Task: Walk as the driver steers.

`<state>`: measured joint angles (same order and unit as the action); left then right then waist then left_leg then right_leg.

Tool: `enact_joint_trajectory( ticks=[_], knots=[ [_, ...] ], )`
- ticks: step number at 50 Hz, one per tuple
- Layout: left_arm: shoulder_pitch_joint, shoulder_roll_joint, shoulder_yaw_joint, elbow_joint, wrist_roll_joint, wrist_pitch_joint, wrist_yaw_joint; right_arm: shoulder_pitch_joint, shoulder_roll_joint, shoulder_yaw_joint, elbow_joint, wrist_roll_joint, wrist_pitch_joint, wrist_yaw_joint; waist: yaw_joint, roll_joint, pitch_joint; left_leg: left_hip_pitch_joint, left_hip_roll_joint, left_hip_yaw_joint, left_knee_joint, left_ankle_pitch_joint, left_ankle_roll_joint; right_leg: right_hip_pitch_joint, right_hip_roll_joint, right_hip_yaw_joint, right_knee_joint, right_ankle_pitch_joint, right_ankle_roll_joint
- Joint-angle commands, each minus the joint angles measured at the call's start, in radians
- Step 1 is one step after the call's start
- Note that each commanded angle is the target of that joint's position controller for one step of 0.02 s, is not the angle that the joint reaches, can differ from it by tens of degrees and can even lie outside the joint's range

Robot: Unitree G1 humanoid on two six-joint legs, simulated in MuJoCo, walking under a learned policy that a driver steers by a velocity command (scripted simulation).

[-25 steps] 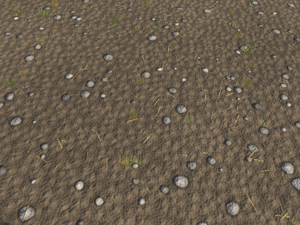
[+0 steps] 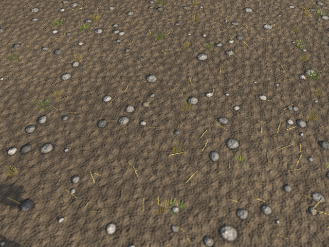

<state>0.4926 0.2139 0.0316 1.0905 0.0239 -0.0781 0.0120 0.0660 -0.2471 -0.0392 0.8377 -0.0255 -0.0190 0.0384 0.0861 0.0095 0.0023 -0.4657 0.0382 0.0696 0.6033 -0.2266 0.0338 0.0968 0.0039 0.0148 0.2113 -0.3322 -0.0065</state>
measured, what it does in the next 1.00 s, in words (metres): walks ahead: left foot, then right foot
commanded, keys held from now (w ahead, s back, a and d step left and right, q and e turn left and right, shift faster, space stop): w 0.82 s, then s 0.18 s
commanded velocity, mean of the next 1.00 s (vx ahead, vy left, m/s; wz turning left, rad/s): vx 0.45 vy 0.00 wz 0.00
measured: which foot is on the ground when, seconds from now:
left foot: up 0.00-0.02, down 0.04-0.56, up 0.58-1.00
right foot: down 0.00-0.06, up 0.08-0.52, down 0.54-1.00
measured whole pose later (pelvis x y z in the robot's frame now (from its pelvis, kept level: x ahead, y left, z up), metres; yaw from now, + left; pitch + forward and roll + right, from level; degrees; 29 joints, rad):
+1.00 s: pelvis +0.51 +0.01 +0.00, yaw +1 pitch +0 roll -2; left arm 0.40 0.17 0.02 1.07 0.02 -0.09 0.01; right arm 0.09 -0.20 -0.02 0.92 -0.02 -0.05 0.00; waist 0.05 0.04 0.07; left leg -0.53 0.04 0.05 0.61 -0.03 0.04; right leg 0.02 0.08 -0.09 0.28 -0.29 -0.07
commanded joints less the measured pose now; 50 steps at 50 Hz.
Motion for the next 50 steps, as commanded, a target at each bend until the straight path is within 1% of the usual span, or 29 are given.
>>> enact_joint_trajectory(
  ticks=[1, 2, 3, 4, 5, 6, 7, 9, 12, 15, 17, 19, 22, 25, 26, 27, 28, 29, 30, 31, 32, 34, 37, 39, 41, 43, 45, 48, 50],
  knots=[
    [-0.021, 0.175, 0.031, -0.025, -0.008, -0.005, -0.001, 0.107, -0.087, -0.03, -0.02, 0.002, -0.029, -0.019, -0.129, -0.103, 0.052, 0.276, -0.078, 0.057, -0.13, 0.033, 0.046, -0.182, -0.201, 0.076, 0.187, 0.608, -0.143],
    [-0.032, 0.158, 0.026, -0.033, -0.012, -0.008, -0.004, 0.279, -0.136, -0.051, 0.035, -0.009, -0.042, -0.033, -0.196, -0.037, -0.059, 0.52, -0.03, -0.006, -0.14, 0.01, 0.073, -0.292, -0.14, 0.013, 0.409, 0.599, -0.115],
    [-0.023, 0.07, 0.002, -0.083, -0.033, -0.011, -0.01, 0.457, -0.253, -0.078, 0.057, -0.029, -0.05, -0.044, -0.247, 0.172, -0.203, 0.787, 0.272, -0.414, -0.244, -0.234, 0.155, -0.571, -0.03, -0.069, 0.771, 0.242, -0.06],
    [-0.019, 0.095, 0.016, -0.086, -0.017, -0.014, -0.011, 0.468, -0.278, -0.082, 0.08, -0.006, -0.04, -0.037, -0.216, 0.23, -0.223, 0.745, 0.384, -0.752, -0.407, -0.286, 0.215, -0.711, 0.056, 0.002, 0.965, -0.17, -0.07],
    [-0.068, 0.125, 0.029, -0.094, -0.003, -0.008, -0.013, 0.346, -0.223, -0.068, 0.062, 0.005, -0.036, -0.032, -0.156, 0.126, -0.077, 0.614, 0.357, -0.642, -0.396, -0.325, 0.21, -0.762, -0.025, 0.05, 1.046, -0.111, -0.093],
    [-0.115, 0.107, 0.026, -0.102, -0.003, -0.012, -0.024, 0.249, -0.145, -0.049, 0.04, 0.008, -0.042, -0.025, -0.127, 0.05, 0.01, 0.483, 0.308, -0.516, -0.415, -0.259, 0.195, -0.754, -0.067, 0.044, 1.022, -0.014, -0.098],
    [-0.129, 0.081, 0.024, -0.103, -0.007, -0.01, -0.03, 0.199, -0.1, -0.035, 0.034, 0.007, -0.048, -0.022, -0.096, 0.044, 0.053, 0.392, 0.25, -0.405, -0.446, -0.163, 0.165, -0.714, -0.095, 0.032, 0.964, 0.041, -0.095],
    [-0.116, 0.063, 0.023, -0.099, 0.012, 0.012, -0.039, 0.198, -0.058, -0.02, 0.057, 0.009, -0.064, -0.026, -0.06, 0.081, 0.062, 0.32, 0.181, -0.273, -0.471, 0.009, 0.138, -0.647, -0.113, 0.013, 0.907, 0.084, -0.074],
    [-0.184, 0.058, 0.025, -0.129, 0.012, 0.028, -0.05, 0.285, -0.069, -0.019, 0.102, 0.014, -0.082, -0.031, -0.055, 0.068, 0.067, 0.346, 0.171, -0.199, -0.483, 0.201, 0.163, -0.708, -0.116, -0.02, 0.858, 0.143, -0.05],
    [-0.327, 0.049, 0.019, -0.182, 0.012, 0.031, -0.054, 0.343, -0.064, -0.014, 0.127, 0.015, -0.083, -0.033, -0.078, 0.052, 0.098, 0.375, 0.157, -0.152, -0.495, 0.287, 0.174, -0.785, -0.12, -0.046, 0.722, 0.23, -0.026],
    [-0.42, 0.035, 0.009, -0.217, 0.007, 0.028, -0.056, 0.361, -0.062, -0.01, 0.137, 0.015, -0.085, -0.034, -0.095, 0.054, 0.11, 0.366, 0.137, -0.113, -0.493, 0.346, 0.167, -0.749, -0.101, -0.069, 0.579, 0.294, -0.019],
    [-0.486, 0.03, 0.002, -0.24, 0.001, 0.027, -0.057, 0.388, -0.074, -0.01, 0.149, 0.015, -0.086, -0.037, -0.111, 0.059, 0.11, 0.381, 0.137, -0.095, -0.492, 0.386, 0.16, -0.697, -0.077, -0.092, 0.472, 0.339, -0.025],
    [-0.535, 0.05, 0.004, -0.266, 0.0, 0.025, -0.051, 0.424, -0.087, -0.012, 0.172, 0.011, -0.082, -0.045, -0.117, 0.056, 0.117, 0.476, 0.176, -0.099, -0.469, 0.464, 0.155, -0.675, -0.06, -0.092, 0.392, 0.329, -0.054],
    [-0.472, 0.077, 0.018, -0.257, 0.002, 0.013, -0.04, 0.404, -0.104, -0.017, 0.181, 0.001, -0.075, -0.054, -0.075, 0.061, 0.075, 0.562, 0.191, -0.077, -0.329, 0.749, 0.131, -0.563, -0.011, -0.106, 0.336, 0.217, -0.1],
    [-0.37, 0.093, 0.028, -0.226, 0.003, 0.007, -0.033, 0.396, -0.112, -0.02, 0.183, -0.002, -0.07, -0.055, -0.034, 0.063, 0.02, 0.568, 0.179, -0.063, -0.198, 0.855, 0.119, -0.446, 0.022, -0.118, 0.308, 0.186, -0.12],
    [-0.204, 0.117, 0.042, -0.17, 0.011, -0.002, -0.023, 0.389, -0.108, -0.017, 0.181, 0.0, -0.064, -0.053, 0.032, 0.035, -0.069, 0.502, 0.139, -0.029, 0.004, 0.821, 0.1, -0.239, 0.033, -0.121, 0.254, 0.21, -0.146],
    [-0.028, 0.197, 0.065, -0.137, 0.036, -0.009, -0.01, 0.397, -0.074, -0.006, 0.151, 0.009, -0.065, -0.049, 0.082, -0.05, -0.193, 0.298, 0.092, 0.003, 0.304, 0.503, 0.082, 0.021, -0.171, 0.102, 0.246, 0.122, -0.199],
    [0.0, 0.28, 0.086, -0.134, 0.04, -0.002, -0.011, 0.523, 0.031, 0.011, 0.139, 0.047, -0.064, -0.038, 0.012, -0.276, -0.3, -0.062, -0.109, 0.02, 0.675, -0.274, 0.041, 0.25, -0.449, 0.615, 0.123, 0.053, -0.343],
    [-0.081, 0.232, 0.079, -0.145, -0.004, 0.01, -0.019, 0.439, -0.077, -0.017, 0.142, 0.021, -0.06, -0.044, 0.01, -0.109, -0.241, -0.144, -0.07, -0.124, 0.741, -0.264, 0.06, 0.167, -0.396, 0.643, 0.064, -0.005, -0.32],
    [-0.187, 0.174, 0.062, -0.162, -0.013, 0.009, -0.02, 0.351, -0.08, -0.022, 0.114, 0.019, -0.065, -0.04, -0.028, -0.079, -0.097, -0.177, -0.019, -0.125, 0.713, -0.166, 0.067, 0.026, -0.362, 0.47, 0.048, 0.015, -0.287],
    [-0.234, 0.119, 0.048, -0.165, -0.009, 0.001, -0.024, 0.311, -0.063, -0.018, 0.108, 0.018, -0.07, -0.038, -0.049, -0.036, -0.03, -0.145, 0.014, -0.121, 0.657, -0.103, 0.066, -0.092, -0.317, 0.368, 0.01, 0.124, -0.26],
    [-0.251, 0.069, 0.032, -0.144, -0.012, -0.012, -0.016, 0.326, -0.033, -0.016, 0.119, -0.008, -0.047, -0.028, -0.106, -0.053, 0.01, -0.048, 0.052, -0.117, 0.565, -0.065, 0.048, -0.229, -0.24, 0.225, -0.032, 0.235, -0.208],
    [-0.183, 0.09, 0.033, -0.109, -0.017, -0.033, -0.015, 0.301, -0.01, -0.016, 0.112, -0.015, -0.019, -0.014, -0.124, -0.053, 0.022, -0.051, 0.061, -0.089, 0.503, -0.029, 0.021, -0.26, -0.217, 0.148, -0.07, 0.32, -0.216],
    [-0.152, 0.107, 0.036, -0.097, -0.016, -0.036, -0.014, 0.212, -0.019, -0.017, 0.082, -0.015, -0.009, -0.01, -0.115, -0.049, 0.056, -0.123, 0.08, -0.073, 0.437, 0.041, 0.001, -0.253, -0.207, 0.12, -0.108, 0.289, -0.219],
    [-0.117, 0.103, 0.033, -0.088, -0.016, -0.033, -0.014, 0.122, -0.027, -0.017, 0.051, -0.011, -0.008, -0.008, -0.095, -0.048, 0.081, -0.184, 0.09, -0.06, 0.348, 0.108, -0.015, -0.225, -0.196, 0.098, -0.127, 0.3, -0.215],
    [-0.106, 0.089, 0.022, -0.08, -0.014, -0.031, -0.013, 0.079, -0.007, -0.009, 0.041, -0.003, -0.014, -0.014, -0.096, -0.039, 0.101, -0.142, 0.064, -0.026, 0.218, 0.151, -0.027, -0.229, -0.17, 0.018, -0.072, 0.652, -0.195],
    [-0.079, 0.084, 0.015, -0.064, -0.012, -0.029, -0.01, 0.064, 0.021, 0.006, 0.046, 0.005, -0.022, -0.025, -0.082, -0.063, 0.069, -0.036, 0.013, 0.018, 0.106, 0.204, -0.019, -0.224, -0.138, -0.058, 0.003, 0.916, -0.159],
    [-0.058, 0.078, 0.006, -0.044, -0.006, -0.019, 0.0, 0.085, 0.005, 0.008, 0.069, 0.009, -0.03, -0.043, -0.072, -0.118, 0.03, 0.042, -0.03, 0.02, 0.027, 0.228, 0.006, -0.154, -0.141, -0.061, 0.084, 0.967, -0.138],
    [-0.081, 0.085, 0.009, -0.041, -0.006, -0.009, 0.011, 0.15, -0.025, 0.0, 0.095, 0.003, -0.041, -0.054, -0.096, -0.126, 0.021, 0.108, -0.052, 0.006, -0.042, 0.182, 0.032, -0.119, -0.159, -0.03, 0.182, 0.978, -0.135]
  ],
)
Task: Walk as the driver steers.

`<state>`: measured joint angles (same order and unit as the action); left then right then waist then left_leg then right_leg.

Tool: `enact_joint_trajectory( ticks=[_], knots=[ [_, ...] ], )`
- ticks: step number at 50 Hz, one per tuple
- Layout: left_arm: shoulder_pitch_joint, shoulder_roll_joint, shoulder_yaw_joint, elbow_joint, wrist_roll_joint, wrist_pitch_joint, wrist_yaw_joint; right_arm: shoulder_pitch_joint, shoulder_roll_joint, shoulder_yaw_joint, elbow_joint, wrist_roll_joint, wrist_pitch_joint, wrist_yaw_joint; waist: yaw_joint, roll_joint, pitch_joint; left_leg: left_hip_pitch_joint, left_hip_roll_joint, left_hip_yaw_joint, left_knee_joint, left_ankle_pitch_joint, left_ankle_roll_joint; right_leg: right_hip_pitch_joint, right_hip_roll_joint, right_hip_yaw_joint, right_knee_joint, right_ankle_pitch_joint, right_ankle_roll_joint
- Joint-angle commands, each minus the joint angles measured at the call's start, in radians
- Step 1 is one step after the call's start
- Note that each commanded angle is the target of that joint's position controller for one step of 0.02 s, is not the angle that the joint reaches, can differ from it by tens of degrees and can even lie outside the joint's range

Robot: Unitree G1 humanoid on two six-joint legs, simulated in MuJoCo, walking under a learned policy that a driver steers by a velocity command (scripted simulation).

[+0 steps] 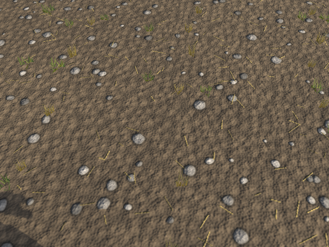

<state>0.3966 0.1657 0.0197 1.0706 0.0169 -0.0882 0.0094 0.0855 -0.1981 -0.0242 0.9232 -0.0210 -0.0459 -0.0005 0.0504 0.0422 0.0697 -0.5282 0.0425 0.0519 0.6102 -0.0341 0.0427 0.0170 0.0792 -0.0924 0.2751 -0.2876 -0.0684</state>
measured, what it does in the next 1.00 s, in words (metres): walks ahead: left foot, then right foot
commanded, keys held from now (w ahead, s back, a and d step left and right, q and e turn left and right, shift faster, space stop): s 0.22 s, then w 0.78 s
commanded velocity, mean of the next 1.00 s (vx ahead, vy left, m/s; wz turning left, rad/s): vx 0.25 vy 0.00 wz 0.00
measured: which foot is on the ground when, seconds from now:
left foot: up 0.00-0.02, down 0.04-0.42, up 0.44-0.88, down 0.90-1.00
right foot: down 0.00-0.06, up 0.08-0.40, down 0.42-0.90, up 0.92-1.00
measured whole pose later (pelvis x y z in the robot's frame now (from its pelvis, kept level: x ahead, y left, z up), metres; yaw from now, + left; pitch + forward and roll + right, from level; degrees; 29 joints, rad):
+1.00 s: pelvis +0.18 +0.07 +0.00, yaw -1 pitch +1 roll +0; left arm 0.42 0.20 0.05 1.07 0.02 -0.08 -0.01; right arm 0.17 -0.21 -0.06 0.92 -0.03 -0.07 0.01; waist 0.04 -0.03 0.01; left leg -0.29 -0.02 0.10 0.50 -0.23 0.07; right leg -0.27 -0.03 0.01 1.02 -0.38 -0.08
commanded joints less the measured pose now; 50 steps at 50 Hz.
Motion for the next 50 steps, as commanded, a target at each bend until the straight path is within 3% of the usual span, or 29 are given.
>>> enact_joint_trajectory(
  ticks=[1, 2, 3, 4, 5, 7, 8, 11, 12, 14, 16, 18, 20, 21, 22, 23, 24, 26, 27, 30, 38, 42, 44, 45, 46, 47, 48, 49, 50],
  knots=[
    [-0.005, 0.141, 0.024, -0.021, -0.005, 0.005, 0.019, 0.207, -0.087, -0.022, 0.04, -0.007, -0.025, -0.021, -0.1, -0.134, -0.062, 0.245, -0.064, 0.022, -0.154, 0.046, 0.035, -0.028, -0.223, 0.08, 0.213, 0.898, -0.056],
    [0.0, 0.152, 0.028, -0.02, -0.015, 0.007, 0.02, 0.277, -0.117, -0.03, 0.064, -0.014, -0.045, -0.026, -0.127, -0.072, -0.098, 0.375, -0.014, -0.012, -0.26, 0.336, 0.044, -0.064, -0.184, 0.066, 0.339, 0.744, -0.024],
    [0.054, 0.121, 0.02, -0.04, -0.029, 0.007, 0.026, 0.361, -0.195, -0.044, 0.076, -0.028, -0.057, -0.027, -0.116, 0.044, -0.223, 0.617, 0.207, -0.173, -0.118, 0.992, 0.098, -0.217, -0.125, 0.035, 0.545, 0.284, 0.008],
    [0.203, 0.029, 0.006, 0.006, -0.074, 0.029, 0.026, 0.333, -0.168, -0.031, 0.066, -0.002, -0.045, -0.024, -0.072, 0.172, -0.389, 0.736, 0.412, -0.354, -0.075, 1.416, 0.303, -0.31, 0.001, 0.074, 0.774, -0.381, 0.037],
    [0.152, 0.084, 0.02, 0.02, -0.049, 0.055, 0.031, 0.282, -0.117, -0.013, 0.044, 0.032, -0.033, -0.017, -0.074, 0.059, -0.385, 0.626, 0.383, -0.325, -0.134, 1.261, 0.309, -0.293, -0.023, 0.169, 0.794, -0.396, 0.047],
    [0.01, 0.089, 0.029, -0.013, 0.0, 0.081, 0.029, 0.128, -0.087, 0.0, 0.019, 0.019, -0.006, -0.036, -0.038, 0.029, -0.192, 0.421, 0.279, -0.241, -0.227, 0.852, 0.253, -0.339, -0.047, 0.17, 0.793, -0.305, 0.06],
    [-0.024, 0.096, 0.034, -0.023, 0.009, 0.097, 0.029, 0.1, -0.091, 0.001, 0.013, 0.013, 0.007, -0.048, -0.025, 0.044, -0.143, 0.342, 0.242, -0.201, -0.251, 0.755, 0.228, -0.336, -0.054, 0.168, 0.772, -0.263, 0.066],
    [-0.007, 0.088, 0.039, -0.027, 0.004, 0.141, 0.031, 0.103, -0.137, -0.018, -0.001, 0.009, 0.04, -0.051, -0.016, 0.041, -0.179, 0.287, 0.216, -0.174, -0.277, 0.539, 0.227, -0.329, -0.022, 0.126, 0.833, -0.247, 0.085],
    [0.013, 0.079, 0.038, -0.017, 0.004, 0.149, 0.029, 0.099, -0.112, -0.011, -0.004, 0.006, 0.043, -0.048, -0.01, 0.019, -0.209, 0.249, 0.206, -0.17, -0.321, 0.251, 0.219, -0.296, -0.044, 0.133, 0.795, -0.219, 0.083],
    [0.023, 0.047, 0.024, -0.006, 0.015, 0.16, 0.024, 0.079, -0.095, -0.007, 0.011, -0.004, 0.048, -0.039, -0.001, 0.103, -0.169, 0.158, 0.154, -0.186, -0.443, -0.375, 0.156, -0.242, -0.066, 0.094, 0.602, -0.199, 0.076],
    [0.038, 0.092, 0.031, -0.005, 0.019, 0.156, 0.015, 0.121, -0.156, -0.033, 0.039, 0.001, 0.061, -0.033, -0.007, 0.177, -0.143, 0.131, 0.154, -0.226, -0.522, -0.59, 0.125, -0.188, -0.027, 0.023, 0.525, -0.246, 0.06],
    [0.092, 0.079, 0.026, 0.016, 0.013, 0.14, 0.007, 0.127, -0.182, -0.051, 0.046, 0.018, 0.078, -0.032, 0.014, 0.127, -0.117, 0.092, 0.167, -0.239, -0.561, -0.649, 0.105, -0.11, -0.016, -0.011, 0.421, -0.224, 0.026],
    [0.216, 0.044, 0.014, 0.065, 0.021, 0.126, 0.008, 0.06, -0.172, -0.062, 0.026, 0.028, 0.094, -0.033, 0.074, 0.07, -0.033, 0.004, 0.115, -0.172, -0.522, -0.658, 0.035, 0.016, -0.012, -0.046, 0.143, -0.138, -0.041],
    [0.268, 0.06, 0.013, 0.085, 0.026, 0.116, 0.016, 0.029, -0.128, -0.059, 0.01, 0.027, 0.099, -0.031, 0.09, -0.051, 0.034, -0.073, 0.036, -0.093, -0.357, -0.654, -0.02, 0.055, -0.058, 0.048, -0.056, -0.232, -0.083],
    [0.205, 0.092, 0.012, 0.06, 0.021, 0.104, 0.026, 0.089, -0.006, -0.035, 0.013, 0.037, 0.098, -0.025, 0.028, -0.355, -0.002, -0.18, -0.067, 0.031, 0.087, -0.617, -0.022, 0.07, -0.342, 0.448, -0.183, -0.523, -0.113],
    [0.088, 0.2, 0.039, 0.024, -0.003, 0.097, 0.034, 0.0, -0.078, -0.05, -0.039, 0.015, 0.094, -0.02, -0.001, -0.313, 0.16, -0.248, -0.08, -0.031, 0.169, -0.371, -0.026, -0.238, -0.473, 0.651, -0.318, -0.692, -0.169],
    [-0.021, 0.178, 0.034, -0.007, -0.01, 0.083, 0.038, -0.013, -0.118, -0.058, -0.045, 0.01, 0.082, 0.002, -0.066, -0.195, 0.191, -0.181, -0.044, -0.103, 0.245, -0.229, -0.024, -0.317, -0.428, 0.594, -0.33, -0.579, -0.146],
    [-0.081, 0.18, 0.041, -0.03, 0.001, 0.048, 0.024, 0.109, -0.126, -0.07, 0.022, -0.015, 0.066, 0.033, -0.119, -0.114, 0.072, -0.123, -0.07, -0.072, 0.355, -0.142, -0.019, -0.221, -0.319, 0.395, -0.266, -0.283, -0.079],
    [-0.057, 0.172, 0.041, -0.028, -0.003, 0.037, 0.021, 0.136, -0.12, -0.072, 0.04, -0.027, 0.064, 0.04, -0.115, -0.106, 0.035, -0.114, -0.065, -0.039, 0.407, -0.138, -0.024, -0.193, -0.29, 0.339, -0.244, -0.252, -0.071],
    [0.073, 0.122, 0.033, 0.01, -0.003, 0.023, 0.013, 0.062, -0.081, -0.063, 0.012, -0.018, 0.061, 0.039, -0.06, -0.162, 0.048, -0.189, -0.031, -0.017, 0.412, -0.127, -0.044, -0.126, -0.283, 0.323, -0.238, -0.271, -0.088],
    [0.202, 0.149, 0.042, 0.022, 0.008, 0.003, 0.023, -0.129, -0.068, -0.042, -0.078, -0.008, 0.026, 0.032, 0.049, -0.189, 0.074, -0.184, 0.005, 0.018, 0.079, -0.173, -0.062, 0.026, -0.323, 0.3, -0.19, -0.053, -0.151],
    [0.165, 0.171, 0.052, 0.015, 0.013, -0.002, 0.015, -0.099, -0.079, -0.04, -0.1, -0.004, 0.009, 0.031, 0.02, -0.203, 0.073, -0.006, -0.018, 0.052, -0.038, -0.26, -0.005, -0.031, -0.335, 0.266, -0.1, 0.139, -0.144],
    [0.096, 0.184, 0.057, 0.003, 0.003, -0.001, 0.009, 0.082, -0.084, -0.051, -0.05, 0.003, -0.005, 0.019, -0.082, -0.157, 0.018, 0.286, -0.071, 0.081, -0.157, -0.181, 0.025, -0.134, -0.306, 0.209, 0.057, 0.349, -0.106],
    [0.085, 0.162, 0.05, -0.003, -0.001, -0.005, 0.004, 0.245, -0.13, -0.072, 0.007, -0.004, -0.02, 0.005, -0.142, -0.07, -0.088, 0.533, -0.052, 0.038, -0.174, -0.179, 0.044, -0.222, -0.237, 0.132, 0.27, 0.433, -0.075],
    [0.064, 0.1, 0.031, -0.048, -0.017, -0.006, -0.004, 0.438, -0.235, -0.096, 0.029, -0.027, -0.033, -0.007, -0.216, 0.112, -0.233, 0.794, 0.227, -0.315, -0.272, -0.448, 0.111, -0.454, -0.146, 0.045, 0.617, 0.192, -0.022],
    [0.079, 0.072, 0.031, -0.068, -0.009, -0.012, -0.008, 0.484, -0.312, -0.109, 0.053, -0.017, -0.027, -0.002, -0.189, 0.254, -0.242, 0.832, 0.385, -0.711, -0.439, -0.525, 0.181, -0.685, -0.016, 0.063, 0.838, -0.247, -0.014],
    [0.025, 0.132, 0.051, -0.068, 0.009, -0.005, -0.011, 0.371, -0.242, -0.091, 0.04, -0.008, -0.019, 0.001, -0.131, 0.109, -0.119, 0.699, 0.352, -0.639, -0.426, -0.583, 0.18, -0.731, -0.104, 0.145, 0.951, -0.174, -0.04],
    [-0.021, 0.122, 0.05, -0.076, 0.007, -0.008, -0.024, 0.255, -0.163, -0.07, 0.007, -0.003, -0.022, 0.01, -0.093, 0.026, -0.035, 0.567, 0.303, -0.508, -0.434, -0.51, 0.159, -0.72, -0.148, 0.146, 0.94, -0.054, -0.046],
    [-0.033, 0.099, 0.048, -0.075, 0.002, -0.008, -0.031, 0.197, -0.12, -0.057, -0.004, -0.001, -0.029, 0.015, -0.063, 0.011, -0.007, 0.482, 0.247, -0.392, -0.46, -0.385, 0.134, -0.674, -0.173, 0.136, 0.893, 0.017, -0.042]
  ],
)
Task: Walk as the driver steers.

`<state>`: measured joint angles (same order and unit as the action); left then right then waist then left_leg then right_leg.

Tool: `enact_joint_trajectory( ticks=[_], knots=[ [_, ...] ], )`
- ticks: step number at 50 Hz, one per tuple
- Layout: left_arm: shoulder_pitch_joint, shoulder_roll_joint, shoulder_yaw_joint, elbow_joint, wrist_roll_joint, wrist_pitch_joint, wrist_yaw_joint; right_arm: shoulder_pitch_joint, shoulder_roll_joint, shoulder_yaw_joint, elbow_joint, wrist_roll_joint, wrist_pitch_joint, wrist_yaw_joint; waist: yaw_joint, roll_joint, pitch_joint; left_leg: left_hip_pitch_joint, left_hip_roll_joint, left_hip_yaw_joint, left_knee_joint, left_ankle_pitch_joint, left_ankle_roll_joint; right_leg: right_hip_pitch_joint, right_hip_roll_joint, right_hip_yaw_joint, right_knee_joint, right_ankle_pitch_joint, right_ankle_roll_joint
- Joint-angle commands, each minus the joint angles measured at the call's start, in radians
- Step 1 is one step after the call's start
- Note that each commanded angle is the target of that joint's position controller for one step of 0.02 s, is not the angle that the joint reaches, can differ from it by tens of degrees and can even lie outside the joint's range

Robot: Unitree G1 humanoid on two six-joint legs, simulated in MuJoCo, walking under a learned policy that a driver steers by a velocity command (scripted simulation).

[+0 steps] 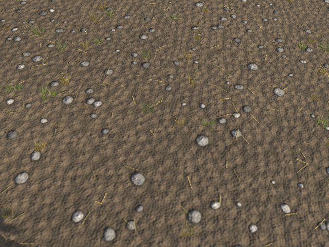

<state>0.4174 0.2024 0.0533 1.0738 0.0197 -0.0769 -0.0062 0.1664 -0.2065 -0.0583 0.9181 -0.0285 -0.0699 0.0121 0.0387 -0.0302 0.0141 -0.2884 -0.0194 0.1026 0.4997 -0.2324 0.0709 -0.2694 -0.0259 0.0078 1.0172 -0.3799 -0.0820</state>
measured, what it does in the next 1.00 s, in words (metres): walks ahead: right foot, then left foot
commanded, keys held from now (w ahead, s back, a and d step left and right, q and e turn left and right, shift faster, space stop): w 1.00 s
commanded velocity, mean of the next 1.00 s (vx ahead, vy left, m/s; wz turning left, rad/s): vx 0.49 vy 0.00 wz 0.00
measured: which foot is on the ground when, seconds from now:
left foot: down 0.00-0.42, up 0.44-0.94, down 0.96-1.00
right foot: up 0.00-0.40, down 0.42-0.98, up 1.00-1.00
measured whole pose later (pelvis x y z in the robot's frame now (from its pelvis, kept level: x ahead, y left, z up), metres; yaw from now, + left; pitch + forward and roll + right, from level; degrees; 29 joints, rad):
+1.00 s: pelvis +0.56 +0.04 -0.01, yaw +1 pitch +1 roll -1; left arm 0.44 0.19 0.04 1.09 0.01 -0.08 0.01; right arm 0.03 -0.19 -0.04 0.86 -0.04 -0.08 0.01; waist 0.05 0.00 0.07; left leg -0.44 0.00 0.10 0.55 -0.11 0.10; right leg 0.01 0.02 -0.06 0.61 -0.48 -0.06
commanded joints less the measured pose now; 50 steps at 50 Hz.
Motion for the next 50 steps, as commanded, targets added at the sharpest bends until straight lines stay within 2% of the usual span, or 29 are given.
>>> enact_joint_trajectory(
  ticks=[1, 2, 5, 8, 10, 12, 14, 17, 18, 19, 20, 21, 22, 23, 24, 25, 27, 28, 30, 32, 34, 37, 41, 44, 46, 47, 48, 49, 50],
  knots=[
    [-0.053, 0.053, 0.015, -0.076, 0.008, -0.01, -0.018, 0.106, -0.082, -0.011, 0.005, 0.011, -0.012, 0.0, -0.03, 0.104, 0.06, 0.201, 0.265, -0.36, -0.365, -0.086, 0.088, -0.354, -0.082, 0.024, 0.116, 0.142, -0.016],
    [-0.045, 0.045, 0.014, -0.073, 0.015, 0.002, -0.024, 0.117, -0.058, -0.003, 0.017, 0.013, -0.02, -0.004, -0.018, 0.121, 0.053, 0.189, 0.233, -0.295, -0.37, 0.014, 0.078, -0.329, -0.087, 0.012, 0.098, 0.162, -0.003],
    [-0.1, 0.039, 0.016, -0.097, 0.018, 0.022, -0.032, 0.219, -0.072, 0.001, 0.065, 0.019, -0.036, -0.013, -0.011, 0.109, 0.052, 0.222, 0.217, -0.209, -0.352, 0.316, 0.095, -0.383, -0.081, -0.028, 0.073, 0.206, 0.023],
    [-0.243, 0.036, 0.009, -0.151, 0.017, 0.03, -0.035, 0.279, -0.075, 0.008, 0.086, 0.017, -0.038, -0.015, -0.031, 0.096, 0.08, 0.236, 0.206, -0.165, -0.36, 0.447, 0.107, -0.451, -0.078, -0.058, -0.035, 0.28, 0.045],
    [-0.339, 0.026, -0.001, -0.187, 0.01, 0.028, -0.037, 0.293, -0.068, 0.015, 0.092, 0.017, -0.038, -0.016, -0.046, 0.095, 0.1, 0.223, 0.181, -0.129, -0.363, 0.501, 0.099, -0.42, -0.058, -0.083, -0.18, 0.34, 0.05],
    [-0.416, 0.015, -0.012, -0.212, 0.003, 0.026, -0.038, 0.324, -0.075, 0.018, 0.104, 0.017, -0.04, -0.02, -0.065, 0.1, 0.108, 0.235, 0.181, -0.114, -0.37, 0.552, 0.09, -0.365, -0.031, -0.112, -0.308, 0.387, 0.042],
    [-0.46, 0.024, -0.016, -0.23, 0.0, 0.025, -0.034, 0.354, -0.087, 0.017, 0.12, 0.015, -0.039, -0.026, -0.072, 0.101, 0.111, 0.291, 0.201, -0.111, -0.367, 0.604, 0.089, -0.334, -0.012, -0.123, -0.385, 0.395, 0.023],
    [-0.431, 0.052, -0.007, -0.233, 0.0, 0.017, -0.022, 0.341, -0.105, 0.014, 0.13, 0.008, -0.035, -0.035, -0.038, 0.106, 0.082, 0.391, 0.229, -0.095, -0.272, 0.843, 0.085, -0.249, 0.028, -0.127, -0.447, 0.323, -0.028],
    [-0.373, 0.068, 0.0, -0.217, 0.001, 0.013, -0.015, 0.329, -0.116, 0.011, 0.13, 0.004, -0.033, -0.038, -0.011, 0.116, 0.047, 0.417, 0.233, -0.089, -0.191, 0.968, 0.079, -0.181, 0.054, -0.131, -0.452, 0.274, -0.047],
    [-0.266, 0.091, 0.012, -0.183, 0.001, 0.008, -0.006, 0.321, -0.126, 0.008, 0.131, -0.001, -0.028, -0.039, 0.032, 0.117, -0.011, 0.429, 0.229, -0.083, -0.056, 1.037, 0.073, -0.075, 0.082, -0.133, -0.474, 0.235, -0.069],
    [-0.109, 0.112, 0.025, -0.133, 0.008, -0.001, 0.003, 0.305, -0.131, 0.007, 0.128, 0.003, -0.021, -0.037, 0.1, 0.098, -0.086, 0.362, 0.203, -0.062, 0.141, 0.962, 0.06, 0.121, 0.081, -0.124, -0.547, 0.276, -0.093],
    [0.05, 0.186, 0.048, -0.1, 0.034, -0.006, 0.014, 0.308, -0.102, 0.017, 0.101, 0.013, -0.022, -0.031, 0.146, 0.027, -0.197, 0.16, 0.159, -0.037, 0.429, 0.636, 0.05, 0.374, -0.104, 0.074, -0.549, 0.189, -0.142],
    [0.075, 0.266, 0.067, -0.101, 0.045, -0.001, 0.011, 0.447, 0.017, 0.034, 0.088, 0.052, -0.018, -0.015, 0.062, -0.199, -0.314, -0.223, -0.047, -0.018, 0.839, -0.245, 0.009, 0.639, -0.413, 0.607, -0.64, 0.153, -0.312],
    [0.0, 0.219, 0.061, -0.11, -0.001, 0.012, 0.001, 0.351, -0.094, 0.006, 0.087, 0.027, -0.015, -0.02, 0.067, -0.029, -0.266, -0.316, -0.024, -0.157, 0.903, -0.252, 0.029, 0.552, -0.365, 0.672, -0.734, 0.051, -0.292],
    [-0.119, 0.166, 0.044, -0.128, -0.012, 0.01, -0.001, 0.254, -0.097, 0.001, 0.049, 0.022, -0.019, -0.018, 0.024, -0.018, -0.098, -0.36, 0.033, -0.159, 0.86, -0.151, 0.035, 0.393, -0.334, 0.495, -0.767, 0.039, -0.25],
    [-0.17, 0.108, 0.03, -0.132, -0.008, 0.002, -0.005, 0.213, -0.087, 0.002, 0.042, 0.018, -0.024, -0.015, 0.001, 0.03, -0.024, -0.325, 0.066, -0.156, 0.799, -0.092, 0.034, 0.264, -0.291, 0.397, -0.808, 0.135, -0.217],
    [-0.172, 0.051, 0.01, -0.104, -0.008, -0.013, 0.004, 0.235, -0.051, 0.004, 0.053, -0.007, 0.0, -0.007, -0.061, 0.013, 0.02, -0.217, 0.104, -0.153, 0.701, -0.06, 0.014, 0.11, -0.21, 0.24, -0.847, 0.265, -0.156],
    [-0.146, 0.049, 0.007, -0.09, -0.008, -0.022, 0.006, 0.247, -0.032, 0.006, 0.058, -0.01, 0.013, 0.0, -0.072, 0.003, 0.017, -0.19, 0.106, -0.145, 0.672, -0.056, 0.003, 0.087, -0.198, 0.204, -0.856, 0.306, -0.151],
    [-0.1, 0.082, 0.012, -0.069, -0.011, -0.036, 0.007, 0.212, -0.027, 0.005, 0.043, -0.014, 0.029, 0.008, -0.081, -0.001, 0.031, -0.217, 0.117, -0.123, 0.62, -0.027, -0.015, 0.074, -0.18, 0.153, -0.88, 0.354, -0.154],
    [-0.071, 0.106, 0.015, -0.062, -0.011, -0.039, 0.006, 0.116, -0.041, 0.003, 0.008, -0.014, 0.039, 0.012, -0.071, -0.003, 0.061, -0.292, 0.138, -0.104, 0.543, 0.046, -0.035, 0.084, -0.168, 0.123, -0.915, 0.338, -0.152],
    [-0.036, 0.104, 0.011, -0.057, -0.011, -0.036, 0.005, 0.019, -0.052, 0.003, -0.026, -0.007, 0.04, 0.015, -0.049, -0.005, 0.082, -0.349, 0.148, -0.088, 0.44, 0.121, -0.052, 0.117, -0.153, 0.097, -0.931, 0.365, -0.143],
    [0.014, 0.102, 0.007, -0.047, -0.012, -0.033, 0.004, -0.089, -0.04, 0.011, -0.061, 0.003, 0.035, 0.017, -0.016, -0.014, 0.085, -0.346, 0.13, -0.057, 0.276, 0.209, -0.06, 0.169, -0.133, 0.053, -0.922, 0.45, -0.121],
    [0.09, 0.105, 0.004, -0.022, -0.005, -0.03, 0.011, -0.197, -0.042, 0.017, -0.098, 0.006, 0.029, 0.015, 0.024, -0.029, 0.09, -0.354, 0.098, -0.029, 0.147, 0.232, -0.042, 0.296, -0.155, 0.035, -0.886, 0.548, -0.119],
    [0.101, 0.119, 0.007, -0.009, 0.005, -0.025, 0.021, -0.228, -0.059, 0.013, -0.121, 0.005, 0.019, 0.014, 0.018, -0.039, 0.098, -0.346, 0.079, -0.027, 0.087, 0.155, -0.008, 0.389, -0.194, 0.035, -0.83, 0.662, -0.118],
    [0.065, 0.135, 0.011, -0.011, 0.007, -0.023, 0.026, -0.157, -0.074, 0.003, -0.107, 0.005, 0.009, 0.007, -0.027, -0.05, 0.066, -0.221, 0.036, -0.008, 0.042, 0.077, 0.027, 0.401, -0.198, 0.011, -0.73, 0.886, -0.096],
    [0.049, 0.145, 0.014, -0.012, 0.007, -0.021, 0.026, -0.051, -0.09, -0.007, -0.074, 0.002, 0.003, 0.0, -0.074, -0.051, 0.011, -0.093, 0.0, 0.005, 0.012, 0.057, 0.047, 0.393, -0.187, -0.003, -0.61, 1.003, -0.082],
    [0.029, 0.14, 0.012, -0.017, 0.002, -0.017, 0.024, 0.126, -0.113, -0.021, -0.014, -0.007, -0.007, -0.009, -0.149, -0.017, -0.08, 0.128, -0.009, 0.007, -0.045, 0.106, 0.074, 0.321, -0.145, -0.04, -0.414, 0.974, -0.061],
    [0.026, 0.108, 0.0, -0.049, -0.009, -0.018, 0.021, 0.313, -0.192, -0.044, 0.025, -0.033, -0.016, -0.02, -0.208, 0.068, -0.208, 0.401, 0.195, -0.214, -0.053, 0.031, 0.126, 0.107, -0.095, -0.074, -0.119, 0.65, -0.04],
    [0.151, 0.011, -0.014, -0.06, -0.046, -0.017, 0.008, 0.351, -0.286, -0.068, 0.036, -0.034, -0.011, -0.015, -0.145, 0.314, -0.317, 0.642, 0.462, -0.719, -0.18, -0.032, 0.269, -0.254, 0.107, -0.09, 0.237, -0.106, 0.002]
  ],
)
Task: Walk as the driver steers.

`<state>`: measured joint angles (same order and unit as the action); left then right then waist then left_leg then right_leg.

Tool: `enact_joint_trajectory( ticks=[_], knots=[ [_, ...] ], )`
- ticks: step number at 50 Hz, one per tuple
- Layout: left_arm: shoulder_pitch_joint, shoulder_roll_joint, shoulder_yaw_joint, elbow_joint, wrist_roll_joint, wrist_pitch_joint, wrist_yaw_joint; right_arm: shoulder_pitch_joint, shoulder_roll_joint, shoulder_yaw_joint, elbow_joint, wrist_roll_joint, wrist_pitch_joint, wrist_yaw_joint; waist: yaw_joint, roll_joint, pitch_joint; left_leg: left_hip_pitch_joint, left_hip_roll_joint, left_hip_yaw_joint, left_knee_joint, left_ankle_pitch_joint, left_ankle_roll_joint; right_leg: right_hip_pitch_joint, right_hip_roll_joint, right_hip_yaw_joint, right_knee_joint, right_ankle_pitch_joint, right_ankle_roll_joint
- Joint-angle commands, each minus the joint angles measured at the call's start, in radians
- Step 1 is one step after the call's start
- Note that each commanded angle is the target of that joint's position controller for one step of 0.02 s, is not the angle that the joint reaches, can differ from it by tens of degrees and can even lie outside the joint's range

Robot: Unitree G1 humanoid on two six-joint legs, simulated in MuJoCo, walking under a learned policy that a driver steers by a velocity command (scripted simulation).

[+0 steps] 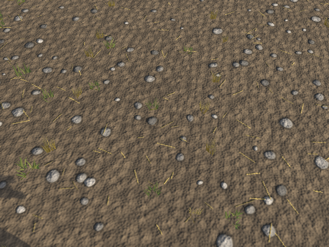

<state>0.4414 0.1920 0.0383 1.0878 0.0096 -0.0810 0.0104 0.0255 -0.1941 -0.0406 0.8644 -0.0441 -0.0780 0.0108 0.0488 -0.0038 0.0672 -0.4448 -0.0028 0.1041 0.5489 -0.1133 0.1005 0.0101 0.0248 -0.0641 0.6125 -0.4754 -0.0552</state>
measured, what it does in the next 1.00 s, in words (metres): walks ahead: right foot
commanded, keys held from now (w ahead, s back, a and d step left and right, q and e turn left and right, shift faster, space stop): w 1.00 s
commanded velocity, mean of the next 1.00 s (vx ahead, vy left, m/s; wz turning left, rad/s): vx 0.50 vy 0.00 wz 0.00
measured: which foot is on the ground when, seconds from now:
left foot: down 0.00-0.52, up 0.54-1.00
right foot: up 0.00-0.50, down 0.52-1.00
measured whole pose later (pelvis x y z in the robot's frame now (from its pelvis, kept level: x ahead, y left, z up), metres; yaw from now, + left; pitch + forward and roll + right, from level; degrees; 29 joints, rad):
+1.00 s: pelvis +0.53 -0.02 +0.02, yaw +0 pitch +1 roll -1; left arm 0.46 0.17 0.03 1.06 0.02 -0.10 0.01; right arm 0.04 -0.20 -0.03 0.89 -0.02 -0.03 0.03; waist 0.06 0.04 0.04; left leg -0.58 0.07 0.06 0.63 -0.04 0.04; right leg 0.10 0.09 -0.08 0.17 -0.28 -0.07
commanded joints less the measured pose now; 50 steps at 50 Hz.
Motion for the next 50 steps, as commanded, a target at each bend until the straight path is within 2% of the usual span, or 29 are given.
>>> enact_joint_trajectory(
  ticks=[1, 2, 3, 4, 5, 6, 8, 10, 14, 17, 21, 23, 24, 25, 26, 27, 28, 29, 30, 31, 32, 33, 35, 37, 40, 42, 47, 50],
  knots=[
    [0.044, 0.124, 0.026, -0.07, -0.008, -0.008, -0.005, 0.396, -0.241, -0.075, 0.075, 0.017, 0.011, -0.006, -0.139, 0.107, -0.296, 0.71, 0.392, -0.735, -0.283, -0.227, 0.206, -0.622, 0.005, 0.129, 0.711, -0.005, -0.046],
    [-0.042, 0.124, 0.03, -0.1, -0.006, -0.012, -0.01, 0.287, -0.182, -0.057, 0.057, 0.025, 0.01, -0.003, -0.103, 0.068, -0.151, 0.563, 0.361, -0.568, -0.298, -0.203, 0.173, -0.651, -0.041, 0.124, 0.687, 0.093, -0.05],
    [-0.079, 0.104, 0.027, -0.107, -0.005, -0.016, -0.013, 0.241, -0.126, -0.042, 0.055, 0.021, 0.002, 0.0, -0.081, 0.025, -0.088, 0.449, 0.317, -0.465, -0.334, -0.095, 0.147, -0.62, -0.075, 0.119, 0.633, 0.159, -0.048],
    [-0.088, 0.09, 0.028, -0.106, 0.009, -0.007, -0.015, 0.233, -0.099, -0.033, 0.065, 0.023, -0.005, -0.002, -0.057, 0.036, -0.055, 0.378, 0.274, -0.382, -0.353, -0.019, 0.118, -0.582, -0.097, 0.115, 0.585, 0.185, -0.04],
    [-0.066, 0.071, 0.024, -0.102, 0.021, 0.007, -0.022, 0.235, -0.071, -0.023, 0.08, 0.027, -0.01, -0.006, -0.03, 0.057, -0.05, 0.326, 0.24, -0.316, -0.371, 0.028, 0.096, -0.534, -0.111, 0.11, 0.547, 0.201, -0.028],
    [-0.06, 0.058, 0.024, -0.1, 0.025, 0.018, -0.028, 0.262, -0.069, -0.02, 0.094, 0.028, -0.018, -0.008, -0.023, 0.066, -0.053, 0.31, 0.229, -0.289, -0.379, 0.079, 0.094, -0.512, -0.11, 0.1, 0.528, 0.208, -0.019],
    [-0.091, 0.051, 0.023, -0.113, 0.029, 0.033, -0.036, 0.313, -0.096, -0.024, 0.117, 0.033, -0.03, -0.011, -0.014, 0.059, -0.038, 0.307, 0.216, -0.243, -0.397, 0.153, 0.101, -0.546, -0.118, 0.079, 0.494, 0.234, 0.0],
    [-0.178, 0.057, 0.022, -0.145, 0.029, 0.041, -0.041, 0.349, -0.115, -0.026, 0.128, 0.034, -0.032, -0.012, -0.024, 0.056, -0.009, 0.318, 0.206, -0.213, -0.424, 0.164, 0.103, -0.619, -0.136, 0.06, 0.433, 0.299, 0.018],
    [-0.349, 0.057, 0.013, -0.206, 0.019, 0.041, -0.044, 0.412, -0.104, -0.016, 0.143, 0.034, -0.029, -0.011, -0.061, 0.057, 0.026, 0.357, 0.175, -0.158, -0.438, 0.246, 0.088, -0.671, -0.135, 0.023, 0.23, 0.422, 0.04],
    [-0.441, 0.045, 0.001, -0.237, 0.012, 0.037, -0.044, 0.465, -0.109, -0.014, 0.161, 0.032, -0.029, -0.014, -0.089, 0.067, 0.031, 0.411, 0.175, -0.132, -0.429, 0.317, 0.08, -0.644, -0.108, -0.009, 0.091, 0.477, 0.032],
    [-0.513, 0.062, 0.001, -0.273, 0.012, 0.028, -0.04, 0.508, -0.117, -0.015, 0.185, 0.021, -0.021, -0.025, -0.102, 0.074, 0.046, 0.541, 0.218, -0.131, -0.381, 0.413, 0.09, -0.645, -0.083, -0.018, -0.007, 0.43, -0.005],
    [-0.482, 0.074, 0.007, -0.273, 0.012, 0.019, -0.036, 0.484, -0.13, -0.019, 0.186, 0.017, -0.018, -0.031, -0.073, 0.078, 0.031, 0.574, 0.231, -0.115, -0.311, 0.576, 0.078, -0.572, -0.055, -0.028, -0.05, 0.357, -0.038],
    [-0.422, 0.086, 0.014, -0.256, 0.012, 0.014, -0.03, 0.468, -0.14, -0.022, 0.185, 0.015, -0.017, -0.032, -0.044, 0.086, -0.001, 0.576, 0.23, -0.104, -0.235, 0.713, 0.067, -0.483, -0.024, -0.04, -0.067, 0.317, -0.056],
    [-0.302, 0.102, 0.025, -0.217, 0.015, 0.007, -0.023, 0.454, -0.148, -0.024, 0.185, 0.016, -0.013, -0.032, 0.006, 0.081, -0.062, 0.568, 0.214, -0.089, -0.096, 0.795, 0.054, -0.348, 0.01, -0.053, -0.109, 0.311, -0.078],
    [-0.127, 0.132, 0.041, -0.16, 0.027, -0.003, -0.013, 0.438, -0.142, -0.021, 0.178, 0.022, -0.01, -0.029, 0.077, 0.052, -0.153, 0.463, 0.175, -0.058, 0.106, 0.701, 0.035, -0.114, -0.008, -0.028, -0.153, 0.358, -0.108],
    [0.037, 0.225, 0.066, -0.132, 0.055, -0.009, -0.001, 0.455, -0.089, -0.005, 0.139, 0.046, -0.012, -0.022, 0.111, -0.069, -0.288, 0.195, 0.101, -0.012, 0.431, 0.33, 0.003, 0.179, -0.253, 0.262, -0.166, 0.277, -0.18],
    [0.046, 0.283, 0.081, -0.129, 0.047, 0.001, -0.01, 0.555, -0.039, -0.003, 0.139, 0.066, -0.01, -0.015, 0.055, -0.231, -0.375, -0.089, -0.082, -0.045, 0.739, -0.439, -0.019, 0.329, -0.473, 0.713, -0.296, 0.284, -0.304],
    [-0.053, 0.233, 0.072, -0.14, 0.008, 0.012, -0.017, 0.458, -0.119, -0.026, 0.133, 0.04, -0.003, -0.019, 0.032, -0.075, -0.266, -0.166, -0.015, -0.166, 0.787, -0.363, -0.002, 0.219, -0.411, 0.659, -0.329, 0.195, -0.267],
    [-0.151, 0.168, 0.053, -0.156, 0.001, 0.009, -0.019, 0.381, -0.11, -0.026, 0.107, 0.035, -0.009, -0.014, 0.002, -0.047, -0.126, -0.187, 0.026, -0.159, 0.747, -0.268, -0.001, 0.064, -0.376, 0.508, -0.362, 0.212, -0.234],
    [-0.196, 0.117, 0.04, -0.159, 0.005, 0.002, -0.022, 0.351, -0.092, -0.024, 0.104, 0.033, -0.011, -0.011, -0.026, -0.019, -0.067, -0.153, 0.06, -0.153, 0.687, -0.209, -0.002, -0.041, -0.325, 0.41, -0.401, 0.282, -0.198],
    [-0.203, 0.092, 0.031, -0.149, 0.003, -0.004, -0.018, 0.354, -0.082, -0.025, 0.108, 0.018, -0.001, -0.008, -0.053, -0.034, -0.041, -0.11, 0.079, -0.149, 0.64, -0.183, -0.012, -0.112, -0.285, 0.336, -0.422, 0.347, -0.169],
    [-0.196, 0.068, 0.023, -0.135, 0.001, -0.01, -0.014, 0.377, -0.062, -0.021, 0.115, 0.008, 0.013, 0.0, -0.076, -0.048, -0.041, -0.062, 0.091, -0.145, 0.605, -0.169, -0.024, -0.158, -0.254, 0.277, -0.441, 0.386, -0.15],
    [-0.136, 0.085, 0.023, -0.108, 0.0, -0.026, -0.011, 0.368, -0.049, -0.022, 0.11, 0.004, 0.031, 0.01, -0.087, -0.047, -0.043, -0.056, 0.093, -0.125, 0.571, -0.15, -0.042, -0.172, -0.238, 0.23, -0.458, 0.474, -0.155],
    [-0.101, 0.115, 0.029, -0.095, -0.002, -0.032, -0.01, 0.296, -0.054, -0.023, 0.085, 0.003, 0.043, 0.015, -0.085, -0.044, -0.017, -0.12, 0.11, -0.108, 0.518, -0.092, -0.061, -0.168, -0.227, 0.194, -0.489, 0.475, -0.158],
    [-0.044, 0.113, 0.024, -0.083, -0.002, -0.029, -0.01, 0.158, -0.067, -0.022, 0.038, 0.01, 0.047, 0.019, -0.056, -0.045, 0.018, -0.214, 0.126, -0.086, 0.394, 0.009, -0.085, -0.126, -0.21, 0.163, -0.515, 0.507, -0.151],
    [-0.013, 0.11, 0.02, -0.076, -0.002, -0.027, -0.01, 0.085, -0.061, -0.016, 0.013, 0.016, 0.044, 0.02, -0.038, -0.044, 0.026, -0.22, 0.118, -0.069, 0.288, 0.062, -0.092, -0.098, -0.197, 0.135, -0.512, 0.56, -0.141],
    [0.074, 0.114, 0.017, -0.046, 0.005, -0.025, -0.002, -0.054, -0.053, -0.002, -0.036, 0.021, 0.036, 0.018, 0.007, -0.06, 0.038, -0.206, 0.076, -0.028, 0.102, 0.109, -0.071, 0.026, -0.211, 0.102, -0.48, 0.684, -0.137],
    [0.085, 0.126, 0.02, -0.032, 0.014, -0.019, 0.007, -0.084, -0.068, -0.005, -0.059, 0.021, 0.026, 0.016, 0.002, -0.065, 0.046, -0.195, 0.058, -0.026, 0.04, 0.037, -0.036, 0.115, -0.248, 0.101, -0.426, 0.793, -0.14]
  ],
)
Next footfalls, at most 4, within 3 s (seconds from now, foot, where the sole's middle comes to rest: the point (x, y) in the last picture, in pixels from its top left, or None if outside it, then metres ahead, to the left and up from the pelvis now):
0.52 right None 0.45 -0.09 -0.76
1.08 left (158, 173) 0.76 0.08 -0.76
1.64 right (197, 122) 1.06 -0.10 -0.76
2.18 left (146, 92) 1.25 0.18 -0.76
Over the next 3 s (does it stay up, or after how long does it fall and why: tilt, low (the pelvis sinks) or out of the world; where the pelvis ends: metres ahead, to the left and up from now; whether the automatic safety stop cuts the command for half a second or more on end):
stays up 1.45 0.22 0.02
